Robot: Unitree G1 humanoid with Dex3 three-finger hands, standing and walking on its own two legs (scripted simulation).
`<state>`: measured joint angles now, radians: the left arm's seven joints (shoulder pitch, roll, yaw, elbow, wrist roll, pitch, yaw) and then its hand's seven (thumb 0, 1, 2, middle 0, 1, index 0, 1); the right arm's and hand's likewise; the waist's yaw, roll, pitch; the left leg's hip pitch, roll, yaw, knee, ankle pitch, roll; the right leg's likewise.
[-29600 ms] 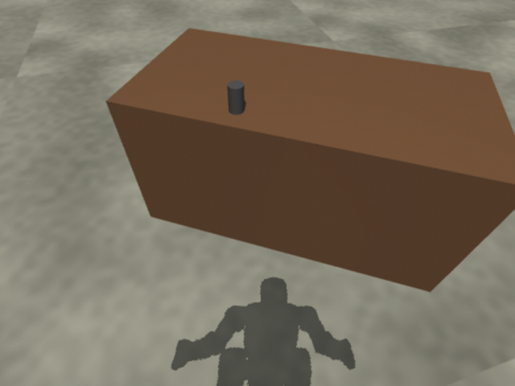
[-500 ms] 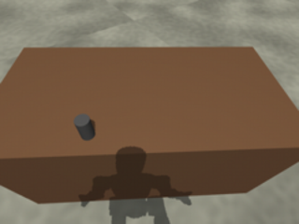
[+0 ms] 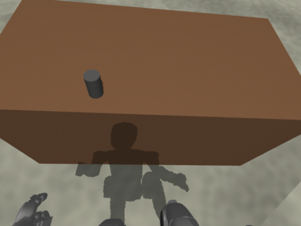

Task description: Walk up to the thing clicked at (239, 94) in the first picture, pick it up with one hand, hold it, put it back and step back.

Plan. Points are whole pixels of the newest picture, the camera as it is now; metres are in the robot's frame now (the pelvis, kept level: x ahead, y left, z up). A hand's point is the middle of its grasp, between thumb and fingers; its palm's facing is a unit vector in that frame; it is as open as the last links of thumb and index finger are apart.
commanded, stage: step back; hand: left
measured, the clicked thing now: (94, 84) +0.54 +0.20 -0.06
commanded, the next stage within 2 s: none
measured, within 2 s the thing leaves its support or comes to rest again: neither
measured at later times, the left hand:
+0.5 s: hand out of the picture +0.03 +0.27 -0.12, palm faces -0.06 -0.92 -0.40, open 7.4 cm
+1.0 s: hand out of the picture -0.14 +0.31 -0.15, palm faces -0.08 -0.93 -0.36, open 7.4 cm
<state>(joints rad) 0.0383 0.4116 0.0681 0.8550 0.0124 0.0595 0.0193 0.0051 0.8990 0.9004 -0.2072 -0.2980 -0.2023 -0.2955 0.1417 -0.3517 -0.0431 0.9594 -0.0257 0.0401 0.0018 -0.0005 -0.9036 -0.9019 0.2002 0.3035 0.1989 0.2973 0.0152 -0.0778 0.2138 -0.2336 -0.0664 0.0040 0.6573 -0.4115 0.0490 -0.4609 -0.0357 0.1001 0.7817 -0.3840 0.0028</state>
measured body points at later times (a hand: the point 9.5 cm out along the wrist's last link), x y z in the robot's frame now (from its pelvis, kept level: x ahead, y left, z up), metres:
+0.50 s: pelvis -0.09 +0.01 +0.01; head -0.04 +0.00 +0.46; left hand +0.04 +0.31 -0.10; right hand +0.00 -0.30 -0.12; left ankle -0.11 +0.14 -0.65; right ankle -0.06 -0.10 -0.72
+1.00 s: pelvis -0.24 +0.04 +0.01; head -0.17 +0.07 +0.45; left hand -0.14 +0.36 -0.13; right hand -0.14 -0.28 -0.08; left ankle -0.17 +0.15 -0.72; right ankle -0.30 -0.12 -0.66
